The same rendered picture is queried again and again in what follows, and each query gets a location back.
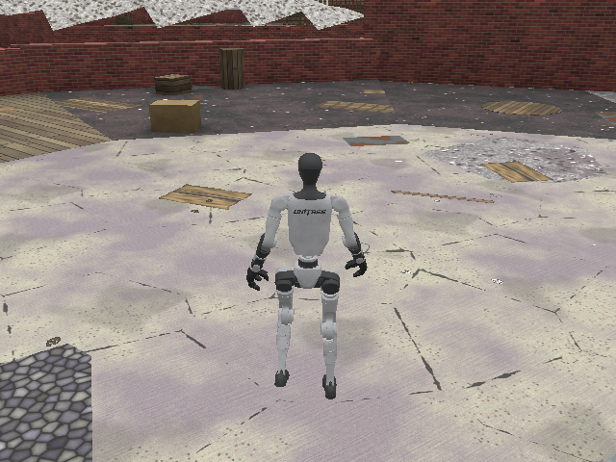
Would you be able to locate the left robot forearm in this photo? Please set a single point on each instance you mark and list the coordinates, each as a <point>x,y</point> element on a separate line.
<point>260,256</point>

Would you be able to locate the robot head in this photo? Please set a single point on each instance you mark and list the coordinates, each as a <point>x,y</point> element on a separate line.
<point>309,167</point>

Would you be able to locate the right robot hand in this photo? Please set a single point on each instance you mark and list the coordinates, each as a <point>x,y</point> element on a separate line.
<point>353,264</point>

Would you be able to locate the robot left upper arm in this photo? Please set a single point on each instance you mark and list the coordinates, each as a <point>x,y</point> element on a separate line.
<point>278,204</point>

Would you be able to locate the right robot forearm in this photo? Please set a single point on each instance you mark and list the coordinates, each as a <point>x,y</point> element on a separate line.
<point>357,251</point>

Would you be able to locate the robot left thigh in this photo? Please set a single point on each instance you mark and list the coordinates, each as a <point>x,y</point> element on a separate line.
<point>285,281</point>

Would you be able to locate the robot right upper arm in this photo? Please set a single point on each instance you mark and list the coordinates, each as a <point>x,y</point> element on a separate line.
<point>339,204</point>

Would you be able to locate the left robot hand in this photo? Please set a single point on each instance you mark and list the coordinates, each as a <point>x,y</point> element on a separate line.
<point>251,275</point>

